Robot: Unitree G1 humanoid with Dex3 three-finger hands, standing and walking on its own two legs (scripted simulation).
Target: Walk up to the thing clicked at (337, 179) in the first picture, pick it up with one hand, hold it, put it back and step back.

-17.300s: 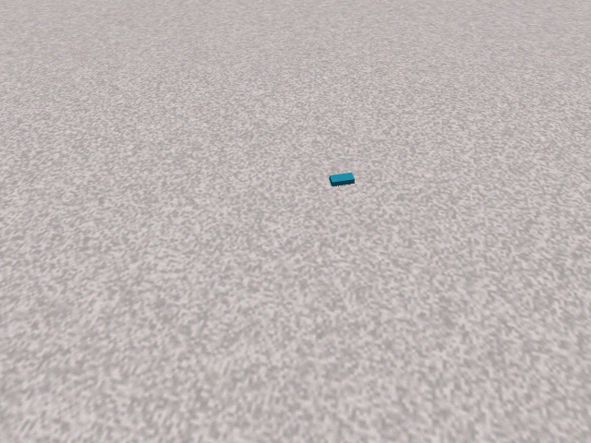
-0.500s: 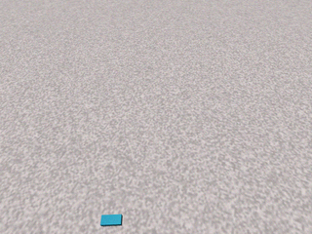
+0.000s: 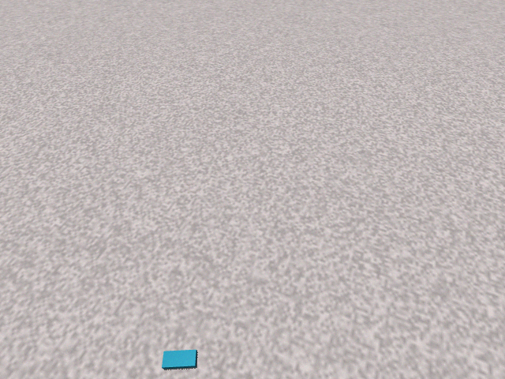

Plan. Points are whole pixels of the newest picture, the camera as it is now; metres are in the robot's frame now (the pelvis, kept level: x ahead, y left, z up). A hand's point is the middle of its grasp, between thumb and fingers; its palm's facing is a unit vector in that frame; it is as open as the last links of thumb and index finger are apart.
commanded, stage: stand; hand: left
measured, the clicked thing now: (179, 359) +0.31 +0.28 -0.77
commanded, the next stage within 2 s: walk up in 0.08 s
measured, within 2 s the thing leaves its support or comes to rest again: neither
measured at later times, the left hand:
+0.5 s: hand out of the picture +0.01 +0.40 -0.18, palm faces +0.02 -0.88 -0.48, open 7.4 cm
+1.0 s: hand out of the picture -0.04 +0.36 -0.18, palm faces -0.08 -0.92 -0.38, open 7.4 cm
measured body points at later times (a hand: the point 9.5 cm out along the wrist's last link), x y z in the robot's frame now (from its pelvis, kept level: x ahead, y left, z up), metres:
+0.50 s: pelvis -0.08 +0.09 -0.04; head +0.02 +0.11 +0.40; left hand +0.01 +0.45 -0.15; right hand +0.04 -0.23 -0.15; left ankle -0.09 +0.24 -0.75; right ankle -0.04 -0.12 -0.74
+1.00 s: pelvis -0.13 +0.07 -0.04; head -0.09 +0.09 +0.41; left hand -0.03 +0.41 -0.16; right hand -0.06 -0.27 -0.12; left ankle -0.09 +0.24 -0.75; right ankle -0.13 -0.07 -0.75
